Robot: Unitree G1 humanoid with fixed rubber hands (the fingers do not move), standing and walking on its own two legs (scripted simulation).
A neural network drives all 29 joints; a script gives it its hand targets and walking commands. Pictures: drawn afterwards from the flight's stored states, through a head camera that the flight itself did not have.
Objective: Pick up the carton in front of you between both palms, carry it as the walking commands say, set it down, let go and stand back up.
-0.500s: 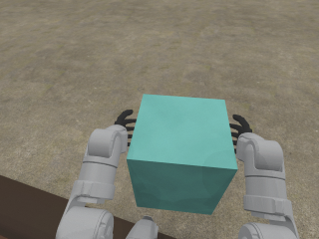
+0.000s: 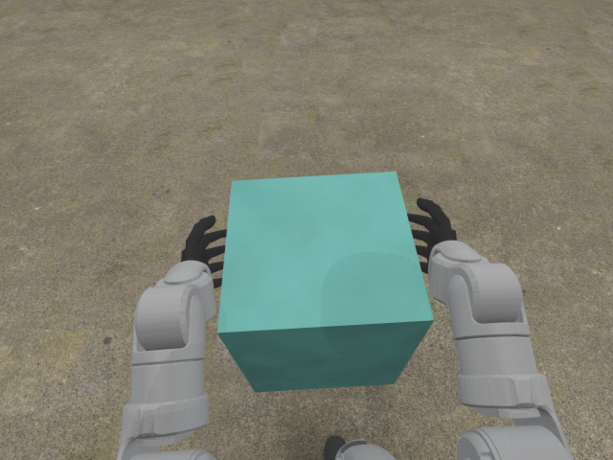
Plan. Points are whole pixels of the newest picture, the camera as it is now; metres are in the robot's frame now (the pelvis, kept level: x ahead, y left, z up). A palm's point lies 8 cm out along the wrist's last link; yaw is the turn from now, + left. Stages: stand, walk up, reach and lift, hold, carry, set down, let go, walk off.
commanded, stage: carry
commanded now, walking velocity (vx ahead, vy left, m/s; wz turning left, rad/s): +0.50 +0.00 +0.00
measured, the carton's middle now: (319, 291) +0.34 -0.04 +0.02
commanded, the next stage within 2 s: none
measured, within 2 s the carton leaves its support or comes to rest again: neither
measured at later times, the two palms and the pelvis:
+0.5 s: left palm (194, 135) +0.71 +0.16 +0.03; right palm (346, 123) +0.71 -0.14 +0.03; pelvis +0.36 +0.00 -0.06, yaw -1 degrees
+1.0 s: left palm (227, 68) +0.93 +0.10 +0.05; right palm (355, 62) +0.93 -0.20 +0.04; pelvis +0.66 -0.05 -0.05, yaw +0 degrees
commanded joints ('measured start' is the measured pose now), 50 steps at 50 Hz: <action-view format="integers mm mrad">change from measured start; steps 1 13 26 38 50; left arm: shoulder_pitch -668 -873 -714 -524 -223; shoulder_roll -803 -1062 -952 -1047 -997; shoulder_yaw -679 -810 -760 -753 -785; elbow -67 -145 -24 -109 -223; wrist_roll -299 -543 -449 -311 -345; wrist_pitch -23 -25 9 52 133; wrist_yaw -173 -233 -227 -207 -303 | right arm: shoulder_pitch -523 -566 -447 -413 -122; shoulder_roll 1031 1030 932 1089 1006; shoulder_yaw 675 576 609 643 693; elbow -109 -217 -162 -273 -454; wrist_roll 389 227 247 318 215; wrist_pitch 14 43 70 149 214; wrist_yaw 277 218 257 354 343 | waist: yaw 105 218 111 129 165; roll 127 -41 276 236 -214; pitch -360 -508 -659 -397 -372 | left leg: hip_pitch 36 -655 690 401 -464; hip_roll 129 169 523 352 156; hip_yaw -110 -41 -597 -80 -11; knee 170 109 -726 -869 42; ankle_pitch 856 540 1024 1165 383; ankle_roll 56 -48 234 45 -77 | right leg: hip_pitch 455 715 -145 -13 820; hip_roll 0 -210 48 -6 -415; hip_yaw -95 337 57 -104 509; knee -148 73 892 219 -200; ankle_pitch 7 -105 -935 -592 -649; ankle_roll -26 -220 43 86 -169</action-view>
